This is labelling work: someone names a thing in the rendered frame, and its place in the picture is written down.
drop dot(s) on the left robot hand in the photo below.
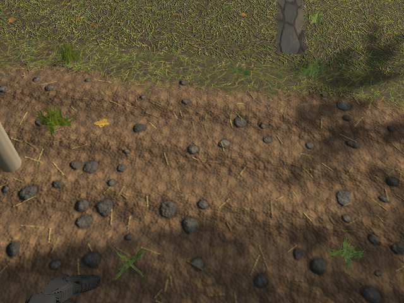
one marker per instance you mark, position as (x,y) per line
(63,287)

